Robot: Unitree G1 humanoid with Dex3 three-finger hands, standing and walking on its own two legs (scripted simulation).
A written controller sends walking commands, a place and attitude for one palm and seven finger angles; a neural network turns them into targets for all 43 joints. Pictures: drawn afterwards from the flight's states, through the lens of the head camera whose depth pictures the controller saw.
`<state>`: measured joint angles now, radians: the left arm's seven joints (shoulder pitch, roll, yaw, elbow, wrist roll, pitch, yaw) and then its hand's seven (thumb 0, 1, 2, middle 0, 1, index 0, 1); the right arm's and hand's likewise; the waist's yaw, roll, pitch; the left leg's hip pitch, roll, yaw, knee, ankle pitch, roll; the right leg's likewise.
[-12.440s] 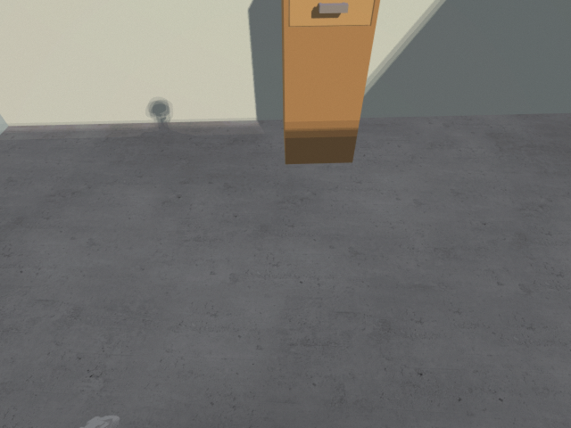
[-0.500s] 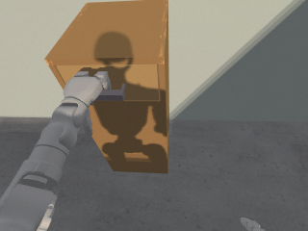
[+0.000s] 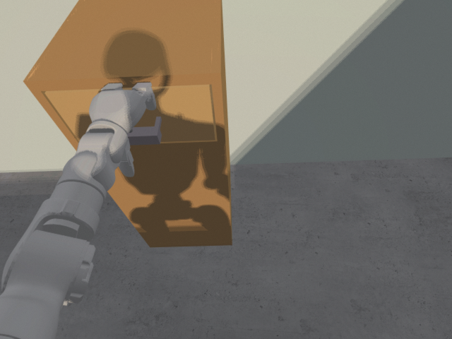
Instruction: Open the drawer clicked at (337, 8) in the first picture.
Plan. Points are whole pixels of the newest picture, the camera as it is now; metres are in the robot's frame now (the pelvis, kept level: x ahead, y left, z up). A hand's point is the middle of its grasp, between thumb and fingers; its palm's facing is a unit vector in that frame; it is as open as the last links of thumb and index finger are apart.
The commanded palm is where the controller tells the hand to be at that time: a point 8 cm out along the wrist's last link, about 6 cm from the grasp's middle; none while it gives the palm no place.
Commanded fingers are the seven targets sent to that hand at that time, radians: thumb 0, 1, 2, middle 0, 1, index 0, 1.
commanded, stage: move the hooked fingers above the handle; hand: left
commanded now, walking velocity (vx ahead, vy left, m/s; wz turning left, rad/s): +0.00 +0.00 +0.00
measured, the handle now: (135, 128) +0.53 +0.20 +0.04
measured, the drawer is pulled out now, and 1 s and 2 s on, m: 0.00 0.00 0.00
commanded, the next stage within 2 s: lower the fingers behind the handle in 0.72 s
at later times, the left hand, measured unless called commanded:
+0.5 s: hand (130, 126) +0.48 +0.19 +0.10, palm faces -0.02 +0.00 -1.00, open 13.8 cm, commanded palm +0.46 +0.20 +0.16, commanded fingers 0.00 -0.50 0.30 -0.30 -1.20 -0.30 -1.20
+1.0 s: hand (125, 133) +0.47 +0.20 +0.09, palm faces -0.04 +0.00 -1.00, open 13.8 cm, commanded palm +0.46 +0.20 +0.15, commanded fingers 0.00 -0.50 0.30 -0.30 -1.20 -0.30 -1.20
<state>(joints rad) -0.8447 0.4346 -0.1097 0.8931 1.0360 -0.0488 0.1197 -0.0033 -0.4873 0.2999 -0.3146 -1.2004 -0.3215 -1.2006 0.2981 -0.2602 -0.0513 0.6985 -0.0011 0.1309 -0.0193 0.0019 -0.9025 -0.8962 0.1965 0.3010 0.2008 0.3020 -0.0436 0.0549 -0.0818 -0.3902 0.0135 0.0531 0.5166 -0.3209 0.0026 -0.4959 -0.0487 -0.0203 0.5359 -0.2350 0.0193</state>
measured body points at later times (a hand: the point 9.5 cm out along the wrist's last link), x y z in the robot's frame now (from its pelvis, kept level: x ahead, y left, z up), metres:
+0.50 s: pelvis -0.01 +0.00 +0.00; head +0.06 -0.02 +0.44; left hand +0.48 +0.19 +0.15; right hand +0.05 -0.28 -0.14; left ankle -0.05 +0.12 -0.73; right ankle +0.01 -0.13 -0.73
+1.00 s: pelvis +0.00 +0.00 +0.00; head +0.06 -0.02 +0.44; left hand +0.47 +0.20 +0.14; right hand +0.05 -0.27 -0.14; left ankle -0.05 +0.12 -0.73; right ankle +0.01 -0.13 -0.73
